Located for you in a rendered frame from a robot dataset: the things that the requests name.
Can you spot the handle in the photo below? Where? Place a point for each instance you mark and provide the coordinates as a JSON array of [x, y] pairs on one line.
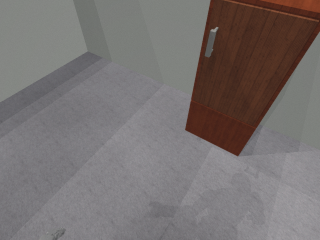
[[210, 43]]

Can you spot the cupboard door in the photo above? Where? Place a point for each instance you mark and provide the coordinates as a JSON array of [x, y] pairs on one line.
[[254, 48]]

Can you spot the robot left hand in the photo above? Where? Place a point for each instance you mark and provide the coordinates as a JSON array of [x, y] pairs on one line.
[[53, 234]]

